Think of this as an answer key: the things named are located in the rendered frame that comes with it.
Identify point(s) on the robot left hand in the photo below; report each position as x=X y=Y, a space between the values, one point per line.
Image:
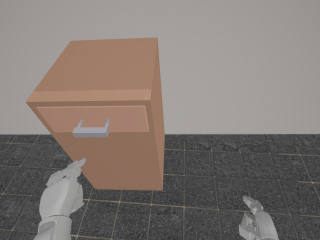
x=63 y=196

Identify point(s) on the handle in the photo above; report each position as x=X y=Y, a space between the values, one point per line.
x=91 y=132

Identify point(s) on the robot right hand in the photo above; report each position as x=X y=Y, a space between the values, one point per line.
x=259 y=227

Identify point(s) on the left robot forearm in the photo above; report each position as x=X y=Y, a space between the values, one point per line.
x=55 y=227

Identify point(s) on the drawer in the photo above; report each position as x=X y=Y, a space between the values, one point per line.
x=132 y=118

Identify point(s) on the cabinet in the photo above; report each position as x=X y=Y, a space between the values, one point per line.
x=110 y=72

